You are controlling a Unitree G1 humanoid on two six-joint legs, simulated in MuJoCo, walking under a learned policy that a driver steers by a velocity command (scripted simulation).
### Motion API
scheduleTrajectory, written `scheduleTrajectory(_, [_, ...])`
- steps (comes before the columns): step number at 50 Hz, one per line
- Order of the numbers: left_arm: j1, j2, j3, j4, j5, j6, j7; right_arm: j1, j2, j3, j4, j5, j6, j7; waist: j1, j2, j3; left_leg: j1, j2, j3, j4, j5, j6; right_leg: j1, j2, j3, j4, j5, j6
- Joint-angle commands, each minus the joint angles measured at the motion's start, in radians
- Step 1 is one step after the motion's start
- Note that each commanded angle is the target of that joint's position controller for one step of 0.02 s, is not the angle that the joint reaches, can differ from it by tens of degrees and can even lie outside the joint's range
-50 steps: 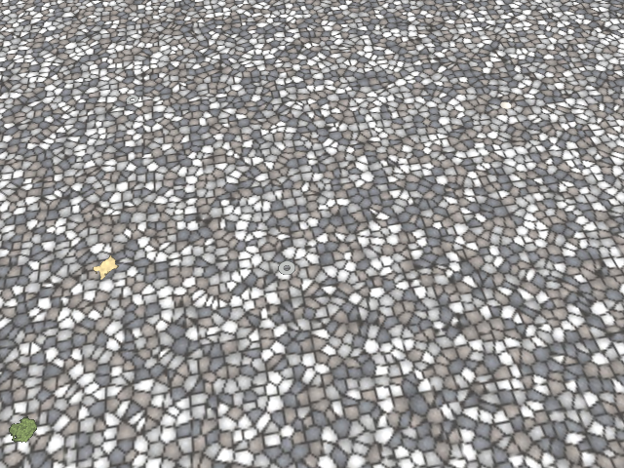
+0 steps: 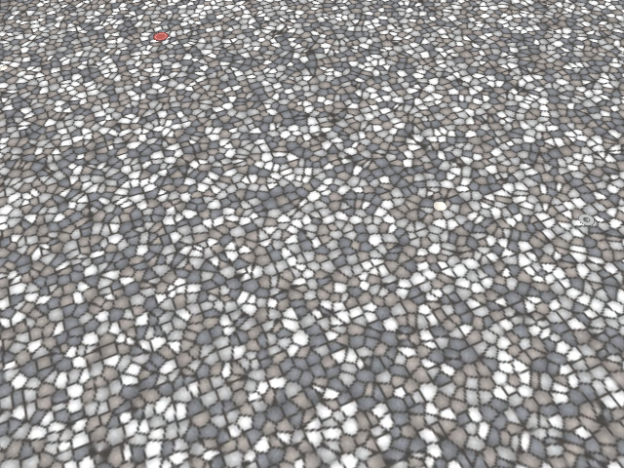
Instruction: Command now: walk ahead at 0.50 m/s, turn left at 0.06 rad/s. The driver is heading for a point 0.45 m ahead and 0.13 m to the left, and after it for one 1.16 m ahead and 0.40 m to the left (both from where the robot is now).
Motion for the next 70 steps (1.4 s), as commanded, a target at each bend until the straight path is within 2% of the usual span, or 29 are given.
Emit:
scheduleTrajectory(1, [0.389,0.242,0.077,0.062,-0.018,0.008,0.016,0.044,-0.133,-0.025,-0.069,0.002,-0.005,-0.007,0.154,-0.146,-0.273,-0.601,-0.017,-0.094,0.685,-0.046,0.054,0.674,-0.413,0.698,-0.269,-0.282,-0.185])
scheduleTrajectory(2, [0.283,0.182,0.059,0.044,-0.025,0.007,0.014,-0.021,-0.134,-0.032,-0.086,0.003,-0.007,-0.003,0.114,-0.095,-0.134,-0.617,0.031,-0.116,0.675,0.042,0.065,0.534,-0.374,0.533,-0.286,-0.256,-0.155])
scheduleTrajectory(3, [0.231,0.126,0.045,0.039,-0.022,-0.001,0.011,-0.048,-0.109,-0.026,-0.086,0.007,-0.009,0.003,0.091,-0.06,-0.068,-0.586,0.066,-0.115,0.625,0.111,0.065,0.422,-0.33,0.424,-0.328,-0.174,-0.127])
scheduleTrajectory(5, [0.209,0.08,0.031,0.054,-0.026,-0.017,0.021,-0.037,-0.082,-0.026,-0.072,-0.017,0.015,0.013,0.048,-0.089,-0.019,-0.518,0.096,-0.11,0.557,0.164,0.049,0.312,-0.256,0.265,-0.374,-0.067,-0.068])
scheduleTrajectory(10, [0.299,0.101,0.035,0.093,-0.033,-0.048,0.029,-0.128,-0.056,-0.029,-0.098,-0.021,0.051,0.034,0.038,-0.068,0.01,-0.611,0.106,-0.089,0.512,0.287,0.022,0.322,-0.241,0.101,-0.412,0.115,-0.055])
scheduleTrajectory(16, [0.366,0.093,0.027,0.12,-0.032,-0.044,0.038,-0.329,-0.035,-0.013,-0.175,-0.018,0.047,0.048,0.068,-0.06,0.051,-0.662,0.089,-0.015,0.259,0.451,0.011,0.377,-0.215,-0.044,-0.403,0.277,-0.036])
scheduleTrajectory(20, [0.436,0.111,0.03,0.149,-0.027,-0.034,0.05,-0.435,-0.029,0.0,-0.227,-0.024,0.045,0.054,0.096,-0.063,0.068,-0.635,0.06,0.069,0.108,0.43,0.049,0.483,-0.245,-0.106,-0.357,0.437,-0.029])
scheduleTrajectory(23, [0.427,0.144,0.037,0.151,-0.023,-0.02,0.06,-0.396,-0.052,-0.008,-0.231,-0.027,0.046,0.049,0.061,-0.093,0.023,-0.529,-0.01,0.121,0.067,0.306,0.106,0.56,-0.265,-0.155,-0.212,0.806,-0.017])
scheduleTrajectory(25, [0.4,0.175,0.047,0.139,-0.018,-0.003,0.063,-0.267,-0.083,-0.025,-0.198,-0.028,0.045,0.04,0.001,-0.117,-0.056,-0.382,-0.074,0.136,0.045,0.199,0.159,0.568,-0.274,-0.17,0.015,0.966,-0.025])
scheduleTrajectory(26, [0.389,0.183,0.051,0.129,-0.021,0.007,0.06,-0.146,-0.108,-0.041,-0.162,-0.036,0.035,0.034,-0.05,-0.097,-0.116,-0.232,-0.099,0.118,-0.03,0.218,0.188,0.507,-0.265,-0.174,0.224,0.891,-0.015])
scheduleTrajectory(27, [0.364,0.175,0.051,0.102,-0.032,0.006,0.055,-0.015,-0.175,-0.067,-0.132,-0.052,0.027,0.02,-0.118,-0.023,-0.191,-0.007,0.008,-0.044,-0.113,0.277,0.242,0.311,-0.228,-0.182,0.528,0.582,0.022])
scheduleTrajectory(28, [0.408,0.069,0.036,0.027,-0.051,-0.003,0.038,-0.078,-0.3,-0.1,-0.168,-0.039,0.039,0.008,-0.022,0.268,-0.286,0.327,0.348,-0.592,-0.135,0.661,0.426,-0.156,0.018,-0.145,0.968,-0.437,0.101])
scheduleTrajectory(29, [0.312,0.146,0.044,-0.002,-0.039,-0.011,0.036,-0.039,-0.303,-0.1,-0.175,-0.003,0.05,0.004,-0.065,0.048,-0.334,0.312,0.374,-0.653,-0.19,0.884,0.469,-0.248,0.019,0.086,1.03,-0.419,0.1])
scheduleTrajectory(31, [0.28,0.113,0.034,-0.013,-0.05,-0.02,0.043,-0.158,-0.2,-0.074,-0.177,0.007,0.048,-0.008,0.015,-0.048,-0.108,0.051,0.311,-0.409,-0.219,1.004,0.368,-0.235,-0.078,0.116,0.865,-0.298,0.095])
scheduleTrajectory(32, [0.27,0.119,0.039,-0.016,-0.034,-0.006,0.045,-0.195,-0.166,-0.063,-0.182,0.012,0.046,-0.011,0.049,-0.057,-0.058,-0.044,0.247,-0.337,-0.241,0.976,0.317,-0.193,-0.099,0.124,0.779,-0.292,0.1])
scheduleTrajectory(34, [0.305,0.111,0.04,-0.016,-0.005,0.039,0.043,-0.221,-0.146,-0.05,-0.194,0.01,0.038,-0.009,0.088,-0.038,-0.061,-0.155,0.184,-0.265,-0.257,1.018,0.282,-0.092,-0.09,0.115,0.688,-0.278,0.119])
scheduleTrajectory(37, [0.299,0.09,0.035,-0.04,-0.011,0.067,0.039,-0.191,-0.201,-0.062,-0.197,-0.001,0.029,-0.004,0.096,-0.002,-0.104,-0.164,0.139,-0.229,-0.233,1.132,0.257,-0.089,-0.07,0.094,0.58,-0.222,0.139])
scheduleTrajectory(41, [0.189,0.113,0.035,-0.092,-0.017,0.081,0.042,-0.147,-0.207,-0.063,-0.21,0.001,0.049,-0.01,0.057,0.054,-0.127,-0.123,0.109,-0.255,-0.205,1.06,0.199,-0.135,-0.065,0.099,0.466,-0.135,0.149])
scheduleTrajectory(50, [0.092,0.143,0.026,-0.147,-0.037,0.081,0.054,-0.103,-0.214,-0.066,-0.242,-0.02,0.084,-0.02,0.006,0.091,-0.089,-0.017,0.159,-0.403,-0.128,0.982,0.2,-0.105,-0.022,0.13,0.26,-0.22,0.107])
scheduleTrajectory(52, [0.118,0.145,0.025,-0.146,-0.042,0.076,0.057,-0.124,-0.214,-0.063,-0.248,-0.018,0.089,-0.022,0.016,0.1,-0.081,-0.033,0.156,-0.423,-0.1,0.981,0.182,-0.016,-0.005,0.125,0.161,-0.241,0.084])
scheduleTrajectory(54, [0.193,0.139,0.024,-0.128,-0.037,0.066,0.06,-0.179,-0.212,-0.057,-0.259,-0.002,0.092,-0.027,0.071,0.088,-0.072,-0.1,0.112,-0.425,-0.05,0.869,0.122,0.162,0.002,0.114,-0.079,-0.116,0.06])
scheduleTrajectory(55, [0.231,0.158,0.027,-0.122,-0.024,0.055,0.066,-0.193,-0.191,-0.047,-0.272,0.009,0.086,-0.029,0.088,0.038,-0.096,-0.173,0.067,-0.407,0.013,0.738,0.071,0.301,-0.068,0.187,-0.19,0.057,0.036])
scheduleTrajectory(56, [0.238,0.224,0.03,-0.14,-0.014,0.049,0.074,-0.136,-0.12,-0.025,-0.291,0.005,0.079,-0.03,0.052,-0.172,-0.151,-0.265,-0.034,-0.282,0.193,0.314,0.022,0.423,-0.319,0.425,-0.21,0.443,-0.029])
scheduleTrajectory(57, [0.225,0.235,0.028,-0.131,-0.037,0.064,0.063,-0.079,-0.162,-0.042,-0.271,0.005,0.102,-0.038,0.036,-0.273,-0.177,-0.324,-0.173,-0.184,0.287,-0.238,0.003,0.38,-0.422,0.566,-0.18,0.691,-0.185])
scheduleTrajectory(58, [0.225,0.192,0.019,-0.131,-0.042,0.066,0.054,-0.085,-0.199,-0.049,-0.245,-0.016,0.112,-0.039,0.037,-0.147,-0.134,-0.342,-0.134,-0.201,0.42,-0.225,-0.004,0.342,-0.401,0.536,-0.192,0.611,-0.212])
scheduleTrajectory(59, [0.189,0.157,0.008,-0.134,-0.041,0.064,0.051,-0.113,-0.191,-0.049,-0.232,-0.013,0.118,-0.033,0.03,-0.09,-0.093,-0.336,-0.116,-0.215,0.45,-0.153,-0.014,0.29,-0.337,0.448,-0.202,0.501,-0.181])
scheduleTrajectory(62, [0.125,0.152,0.001,-0.132,-0.025,0.066,0.057,-0.137,-0.162,-0.036,-0.216,-0.006,0.129,-0.015,0.015,-0.155,-0.062,-0.299,-0.095,-0.188,0.384,-0.033,-0.056,0.252,-0.209,0.287,-0.234,0.366,-0.103])
scheduleTrajectory(68, [0.193,0.179,0.008,-0.072,-0.025,0.072,0.044,-0.205,-0.128,-0.006,-0.182,0.004,0.135,-0.019,0.065,-0.172,-0.089,-0.204,-0.055,-0.096,0.041,0.002,-0.065,0.312,-0.191,0.279,-0.209,0.248,-0.104])
scheduleTrajectory(70, [0.183,0.186,0.012,-0.059,-0.027,0.08,0.042,-0.188,-0.126,-0.001,-0.156,0.006,0.128,-0.024,0.05,-0.164,-0.087,-0.146,-0.048,-0.074,-0.108,0.109,-0.047,0.294,-0.182,0.287,-0.193,0.189,-0.087])
Velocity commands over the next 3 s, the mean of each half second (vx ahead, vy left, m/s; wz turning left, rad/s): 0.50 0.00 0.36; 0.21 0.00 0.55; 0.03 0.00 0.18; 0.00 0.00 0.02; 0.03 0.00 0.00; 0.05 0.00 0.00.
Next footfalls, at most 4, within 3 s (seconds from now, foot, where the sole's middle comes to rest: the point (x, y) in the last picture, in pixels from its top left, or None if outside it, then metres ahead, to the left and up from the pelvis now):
0.54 left None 0.40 0.11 -0.76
1.10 right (322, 418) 0.57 0.00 -0.76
1.46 left None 0.39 0.14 -0.76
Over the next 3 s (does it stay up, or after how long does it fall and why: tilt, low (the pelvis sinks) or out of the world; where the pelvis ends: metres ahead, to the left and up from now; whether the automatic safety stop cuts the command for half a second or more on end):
stays up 0.48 0.07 0.01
